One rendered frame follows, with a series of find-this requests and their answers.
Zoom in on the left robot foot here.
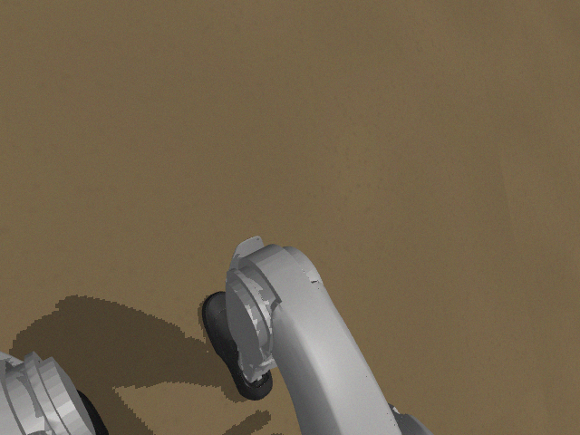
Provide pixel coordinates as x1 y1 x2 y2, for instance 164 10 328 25
77 390 109 435

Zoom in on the right robot foot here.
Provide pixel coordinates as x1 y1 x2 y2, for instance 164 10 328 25
202 292 273 401

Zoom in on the right robot hand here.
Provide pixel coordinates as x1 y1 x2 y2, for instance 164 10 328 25
388 403 434 435

